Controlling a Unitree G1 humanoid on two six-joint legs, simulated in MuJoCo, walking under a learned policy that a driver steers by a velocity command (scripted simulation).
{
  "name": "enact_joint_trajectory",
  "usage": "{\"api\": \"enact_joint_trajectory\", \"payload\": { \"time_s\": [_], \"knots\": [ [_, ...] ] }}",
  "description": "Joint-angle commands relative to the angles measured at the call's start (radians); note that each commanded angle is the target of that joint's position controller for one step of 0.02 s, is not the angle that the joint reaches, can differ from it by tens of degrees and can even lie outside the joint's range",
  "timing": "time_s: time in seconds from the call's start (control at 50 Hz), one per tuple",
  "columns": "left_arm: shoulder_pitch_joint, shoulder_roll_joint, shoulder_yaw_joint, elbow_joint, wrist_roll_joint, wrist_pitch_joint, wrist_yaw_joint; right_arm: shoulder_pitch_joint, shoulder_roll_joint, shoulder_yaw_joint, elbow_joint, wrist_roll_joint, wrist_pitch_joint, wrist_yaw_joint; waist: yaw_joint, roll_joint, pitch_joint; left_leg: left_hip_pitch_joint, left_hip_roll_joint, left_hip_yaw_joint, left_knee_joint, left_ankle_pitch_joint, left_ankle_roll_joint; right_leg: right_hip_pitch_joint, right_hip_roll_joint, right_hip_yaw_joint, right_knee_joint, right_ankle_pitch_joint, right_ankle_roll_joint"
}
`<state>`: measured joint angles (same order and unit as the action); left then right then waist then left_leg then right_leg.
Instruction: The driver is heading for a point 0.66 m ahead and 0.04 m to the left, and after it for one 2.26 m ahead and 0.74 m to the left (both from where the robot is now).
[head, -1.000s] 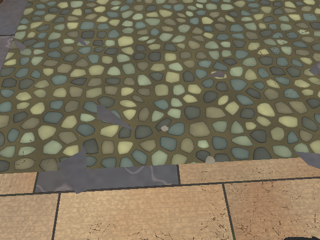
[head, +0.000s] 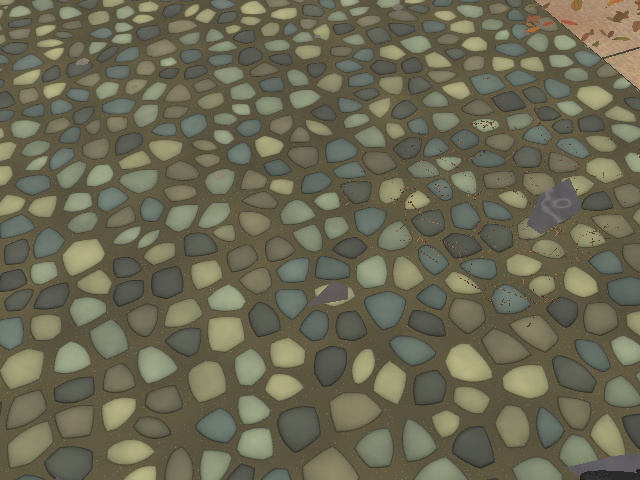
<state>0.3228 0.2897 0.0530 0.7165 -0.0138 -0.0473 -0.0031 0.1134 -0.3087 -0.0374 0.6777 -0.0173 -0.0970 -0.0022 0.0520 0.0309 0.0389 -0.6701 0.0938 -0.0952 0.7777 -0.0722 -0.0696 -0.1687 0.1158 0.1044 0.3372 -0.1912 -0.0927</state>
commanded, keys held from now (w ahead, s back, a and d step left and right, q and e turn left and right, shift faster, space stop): w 0.72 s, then w+q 0.28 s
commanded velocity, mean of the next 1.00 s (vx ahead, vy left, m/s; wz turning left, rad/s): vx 0.50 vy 0.00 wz -0.03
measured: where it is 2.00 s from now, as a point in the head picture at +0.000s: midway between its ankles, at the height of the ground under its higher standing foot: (318, 230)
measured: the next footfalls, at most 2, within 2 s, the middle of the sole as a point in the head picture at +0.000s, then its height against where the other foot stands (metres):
left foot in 0.18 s outside the picture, level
right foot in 0.70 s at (420, 438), level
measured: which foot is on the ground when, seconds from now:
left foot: up 0.00-0.16, down 0.18-0.72, up 0.74-1.00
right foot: down 0.00-0.20, up 0.22-0.68, down 0.70-1.00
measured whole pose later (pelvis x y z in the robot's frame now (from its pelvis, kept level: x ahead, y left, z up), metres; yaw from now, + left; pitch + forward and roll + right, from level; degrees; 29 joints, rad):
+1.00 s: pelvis +0.55 -0.03 +0.00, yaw +2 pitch +0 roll -2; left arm 0.32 0.26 0.06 0.83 0.02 -0.10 -0.01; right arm 0.21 -0.31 -0.06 0.78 0.02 -0.04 0.00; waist 0.05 0.05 0.02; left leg -0.69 0.09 -0.10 0.93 -0.05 -0.01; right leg -0.06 0.05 -0.13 0.24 -0.20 -0.06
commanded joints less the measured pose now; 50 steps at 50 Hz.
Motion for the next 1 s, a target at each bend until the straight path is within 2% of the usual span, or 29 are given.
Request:
{"api": "enact_joint_trajectory", "payload": {
  "time_s": [0.02, 0.08, 0.12, 0.16, 0.18, 0.2, 0.22, 0.24, 0.26, 0.28, 0.3, 0.34, 0.4, 0.48, 0.56, 0.62, 0.66, 0.68, 0.7, 0.72, 0.74, 0.76, 0.78, 0.8, 0.82, 0.84, 0.88, 0.94, 1.0],
  "knots": [
    [0.01, 0.161, 0.043, -0.044, -0.005, -0.013, 0.014, -0.078, -0.037, -0.002, -0.064, 0.01, -0.018, 0.013, 0.022, -0.104, -0.043, 0.177, -0.06, 0.061, -0.17, 0.212, -0.005, -0.096, -0.206, 0.121, -0.108, 0.184, -0.129],
    [0.058, 0.162, 0.041, -0.014, -0.009, -0.008, 0.012, -0.132, -0.065, -0.012, -0.083, 0.02, -0.029, 0.026, 0.04, -0.113, -0.024, 0.153, -0.063, 0.039, -0.255, 0.178, 0.029, 0.015, -0.258, 0.182, -0.055, 0.153, -0.12],
    [0.065, 0.166, 0.043, -0.002, -0.004, -0.002, 0.013, -0.125, -0.086, -0.022, -0.087, 0.02, -0.033, 0.031, 0.026, -0.127, -0.019, 0.153, -0.065, 0.036, -0.284, 0.093, 0.061, 0.09, -0.297, 0.226, -0.012, 0.19, -0.107],
    [0.043, 0.167, 0.044, 0.0, -0.003, 0.005, 0.013, -0.042, -0.106, -0.035, -0.071, 0.019, -0.037, 0.027, -0.028, -0.143, -0.039, 0.26, -0.086, 0.069, -0.33, 0.026, 0.103, 0.119, -0.289, 0.224, 0.073, 0.351, -0.084],
    [0.037, 0.142, 0.034, -0.004, 0.001, 0.006, 0.011, 0.067, -0.138, -0.052, -0.045, 0.012, -0.041, 0.021, -0.082, -0.122, -0.119, 0.434, -0.07, 0.064, -0.336, 0.051, 0.141, 0.094, -0.235, 0.182, 0.212, 0.45, -0.058],
    [0.052, 0.096, 0.014, -0.026, 0.02, 0.003, 0.011, 0.224, -0.196, -0.068, -0.031, -0.001, -0.041, 0.016, -0.138, -0.025, -0.276, 0.717, 0.092, -0.108, -0.288, 0.081, 0.221, -0.055, -0.168, 0.126, 0.483, 0.288, -0.02],
    [0.183, 0.029, -0.007, -0.028, -0.003, -0.011, 0.008, 0.321, -0.254, -0.09, 0.015, 0.008, -0.026, 0.023, -0.107, 0.261, -0.389, 1.033, 0.279, -0.534, -0.37, -0.154, 0.38, -0.42, -0.014, 0.019, 0.821, -0.24, 0.058],
    [0.137, 0.106, 0.003, -0.022, -0.015, -0.018, 0.008, 0.337, -0.165, -0.068, 0.021, 0.035, -0.022, 0.029, -0.139, 0.194, -0.332, 1.015, 0.293, -0.662, -0.466, -0.385, 0.363, -0.562, -0.052, 0.078, 0.927, -0.374, 0.059],
    [0.02, 0.157, 0.019, -0.044, -0.022, -0.021, 0.007, 0.275, -0.118, -0.053, 0.013, 0.033, -0.018, 0.026, -0.151, 0.098, -0.185, 0.894, 0.257, -0.533, -0.486, -0.396, 0.32, -0.612, -0.099, 0.068, 0.953, -0.289, 0.056],
    [-0.05, 0.147, 0.016, -0.064, -0.012, -0.023, 0.007, 0.216, -0.105, -0.045, 0.002, 0.019, -0.012, 0.024, -0.132, 0.028, -0.109, 0.771, 0.216, -0.42, -0.503, -0.293, 0.301, -0.594, -0.142, 0.023, 0.923, -0.216, 0.057],
    [-0.082, 0.134, 0.017, -0.075, 0.002, -0.028, 0.005, 0.182, -0.089, -0.038, 0.004, 0.013, -0.009, 0.025, -0.11, 0.014, -0.051, 0.676, 0.182, -0.351, -0.529, -0.187, 0.303, -0.58, -0.172, 0.008, 0.86, -0.165, 0.063],
    [-0.053, 0.102, 0.015, -0.067, 0.004, -0.024, -0.001, 0.156, -0.067, -0.03, 0.007, 0.007, -0.012, 0.024, -0.068, 0.062, -0.047, 0.589, 0.127, -0.251, -0.568, -0.056, 0.292, -0.494, -0.206, -0.007, 0.781, -0.117, 0.074],
    [-0.081, 0.06, 0.002, -0.075, 0.011, -0.017, -0.002, 0.167, -0.098, -0.038, 0.029, 0.023, -0.016, 0.02, -0.06, 0.059, -0.033, 0.539, 0.119, -0.158, -0.613, 0.071, 0.315, -0.491, -0.219, -0.043, 0.65, -0.08, 0.101],
    [-0.206, 0.032, -0.012, -0.098, 0.011, -0.027, -0.009, 0.196, -0.132, -0.047, 0.059, 0.029, -0.003, 0.012, -0.1, 0.038, -0.013, 0.527, 0.085, -0.05, -0.636, 0.111, 0.288, -0.45, -0.21, -0.069, 0.394, 0.145, 0.114],
    [-0.319, 0.039, -0.01, -0.128, -0.001, -0.038, -0.023, 0.27, -0.148, -0.049, 0.103, 0.039, 0.01, 0.01, -0.14, 0.038, 0.006, 0.568, 0.102, -0.029, -0.615, 0.097, 0.268, -0.397, -0.177, -0.085, 0.25, 0.248, 0.105],
    [-0.353, 0.059, -0.003, -0.148, -0.003, -0.044, -0.036, 0.287, -0.16, -0.054, 0.126, 0.043, 0.026, 0.005, -0.128, 0.046, 0.017, 0.657, 0.146, -0.048, -0.567, 0.135, 0.248, -0.398, -0.168, -0.079, 0.191, 0.172, 0.068],
    [-0.286, 0.085, 0.01, -0.133, 0.0, -0.047, -0.038, 0.268, -0.175, -0.059, 0.13, 0.043, 0.037, 0.0, -0.075, 0.055, -0.02, 0.685, 0.145, -0.033, -0.476, 0.3, 0.223, -0.285, -0.14, -0.105, 0.153, 0.12, 0.037],
    [-0.174, 0.117, 0.029, -0.099, 0.005, -0.046, -0.032, 0.259, -0.166, -0.055, 0.129, 0.042, 0.041, -0.003, -0.016, 0.041, -0.09, 0.661, 0.104, 0.005, -0.343, 0.432, 0.201, -0.119, -0.116, -0.131, 0.128, 0.126, 0.01],
    [-0.011, 0.17, 0.051, -0.061, 0.011, -0.043, -0.022, 0.256, -0.129, -0.038, 0.115, 0.028, 0.04, -0.005, 0.054, 0.006, -0.214, 0.539, 0.056, 0.046, -0.123, 0.36, 0.167, 0.14, -0.19, -0.062, 0.162, 0.15, -0.035],
    [0.101, 0.271, 0.075, -0.047, 0.027, -0.035, -0.016, 0.353, -0.034, -0.006, 0.084, 0.019, 0.023, -0.002, 0.046, -0.209, -0.367, 0.146, -0.088, 0.117, 0.269, -0.019, 0.089, 0.533, -0.443, 0.346, 0.146, 0.035, -0.181],
    [0.134, 0.212, 0.06, -0.035, 0.012, -0.028, -0.017, 0.351, -0.047, -0.005, 0.099, 0.028, 0.006, 0.002, 0.063, -0.288, -0.423, -0.014, -0.136, -0.004, 0.438, -0.504, 0.083, 0.57, -0.513, 0.609, 0.002, -0.113, -0.224],
    [0.077, 0.162, 0.041, -0.036, 0.008, -0.028, -0.016, 0.275, -0.131, -0.031, 0.083, 0.057, -0.002, 0.009, 0.063, -0.199, -0.266, -0.101, -0.081, -0.039, 0.508, -0.461, 0.094, 0.448, -0.49, 0.497, -0.027, -0.198, -0.178],
    [0.01, 0.135, 0.032, -0.043, 0.009, -0.029, -0.015, 0.209, -0.133, -0.032, 0.066, 0.064, -0.003, 0.01, 0.037, -0.146, -0.164, -0.098, -0.032, -0.009, 0.481, -0.372, 0.101, 0.308, -0.454, 0.362, -0.052, -0.166, -0.147],
    [-0.047, 0.107, 0.023, -0.04, 0.016, -0.033, -0.019, 0.176, -0.12, -0.033, 0.061, 0.05, 0.003, 0.008, 0.008, -0.107, -0.089, -0.069, -0.002, 0.003, 0.423, -0.302, 0.097, 0.181, -0.414, 0.271, -0.093, -0.098, -0.131],
    [-0.087, 0.081, 0.016, -0.039, 0.023, -0.043, -0.021, 0.19, -0.11, -0.039, 0.068, 0.043, 0.016, 0.005, -0.027, -0.128, -0.061, -0.012, 0.027, -0.007, 0.379, -0.247, 0.093, 0.097, -0.381, 0.194, -0.127, -0.03, -0.114],
    [-0.11, 0.075, 0.017, -0.033, 0.026, -0.052, -0.023, 0.219, -0.089, -0.037, 0.081, 0.044, 0.031, 0.004, -0.049, -0.146, -0.052, 0.043, 0.034, -0.009, 0.366, -0.212, 0.084, 0.039, -0.363, 0.139, -0.16, 0.015, -0.109],
    [-0.116, 0.08, 0.024, -0.011, 0.028, -0.069, -0.022, 0.232, -0.059, -0.035, 0.089, 0.045, 0.051, 0.0, -0.067, -0.127, -0.035, 0.052, 0.032, -0.017, 0.349, -0.154, 0.068, -0.007, -0.357, 0.048, -0.199, 0.12, -0.116],
    [-0.094, 0.098, 0.032, 0.024, 0.034, -0.076, -0.011, 0.169, -0.05, -0.038, 0.066, 0.039, 0.055, -0.003, -0.057, -0.091, -0.008, -0.022, 0.025, -0.045, 0.235, -0.015, 0.055, 0.026, -0.352, -0.055, -0.217, 0.237, -0.11],
    [-0.091, 0.113, 0.034, 0.043, 0.029, -0.07, 0.0, 0.094, -0.032, -0.032, 0.045, 0.037, 0.045, 0.014, -0.034, -0.083, 0.009, 0.002, 0.013, 0.0, 0.051, 0.141, 0.06, 0.048, -0.324, -0.161, -0.227, 0.278, -0.08]
  ]
}}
